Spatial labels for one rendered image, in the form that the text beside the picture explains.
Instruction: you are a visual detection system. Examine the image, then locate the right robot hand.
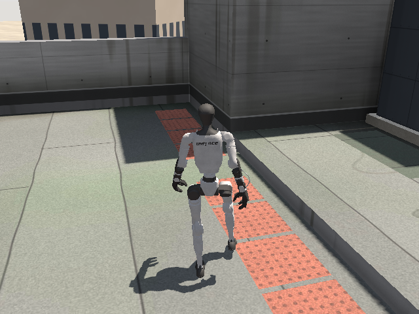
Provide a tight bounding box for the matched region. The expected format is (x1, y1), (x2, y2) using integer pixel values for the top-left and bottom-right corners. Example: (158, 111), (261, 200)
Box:
(233, 190), (249, 209)

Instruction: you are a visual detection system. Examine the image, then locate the robot right forearm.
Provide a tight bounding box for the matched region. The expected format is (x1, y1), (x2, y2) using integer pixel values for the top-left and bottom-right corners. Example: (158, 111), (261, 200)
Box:
(232, 159), (247, 192)

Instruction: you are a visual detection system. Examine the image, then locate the robot left foot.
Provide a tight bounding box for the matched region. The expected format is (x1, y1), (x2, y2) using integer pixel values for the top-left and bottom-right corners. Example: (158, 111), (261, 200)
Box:
(195, 261), (205, 278)

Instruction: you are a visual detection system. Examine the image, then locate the robot left forearm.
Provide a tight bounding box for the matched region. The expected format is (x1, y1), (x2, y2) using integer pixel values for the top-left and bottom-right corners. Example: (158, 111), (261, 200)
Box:
(173, 158), (184, 182)

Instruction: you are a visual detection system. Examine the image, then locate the robot left thigh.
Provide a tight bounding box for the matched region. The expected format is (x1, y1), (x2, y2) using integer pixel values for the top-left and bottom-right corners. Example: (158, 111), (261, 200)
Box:
(187, 184), (204, 236)

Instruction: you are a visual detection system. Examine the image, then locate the right robot upper arm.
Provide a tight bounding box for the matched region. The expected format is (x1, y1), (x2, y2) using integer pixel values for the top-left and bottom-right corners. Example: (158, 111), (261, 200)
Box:
(221, 131), (238, 169)

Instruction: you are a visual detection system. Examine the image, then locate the left robot hand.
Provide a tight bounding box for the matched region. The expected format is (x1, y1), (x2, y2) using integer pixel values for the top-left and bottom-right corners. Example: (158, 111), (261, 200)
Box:
(172, 179), (187, 192)

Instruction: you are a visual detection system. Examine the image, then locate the left robot upper arm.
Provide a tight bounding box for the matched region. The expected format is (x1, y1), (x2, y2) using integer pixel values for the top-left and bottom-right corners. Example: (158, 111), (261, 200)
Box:
(177, 132), (194, 168)

